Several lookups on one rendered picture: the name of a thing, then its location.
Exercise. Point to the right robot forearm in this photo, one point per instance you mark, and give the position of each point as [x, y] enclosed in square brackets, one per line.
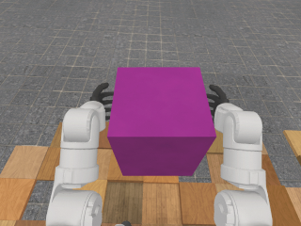
[242, 143]

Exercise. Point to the carton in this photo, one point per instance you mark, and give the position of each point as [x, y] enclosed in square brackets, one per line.
[160, 122]

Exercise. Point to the left robot upper arm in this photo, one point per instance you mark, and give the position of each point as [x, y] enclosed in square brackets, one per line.
[76, 207]

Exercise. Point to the left robot forearm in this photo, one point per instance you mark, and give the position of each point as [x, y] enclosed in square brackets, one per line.
[80, 136]

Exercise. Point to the left robot hand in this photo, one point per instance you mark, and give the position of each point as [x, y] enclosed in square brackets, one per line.
[98, 96]

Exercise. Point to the right robot upper arm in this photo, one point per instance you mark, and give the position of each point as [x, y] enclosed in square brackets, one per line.
[241, 208]

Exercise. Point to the right robot hand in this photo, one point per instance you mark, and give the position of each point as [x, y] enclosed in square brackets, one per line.
[218, 100]

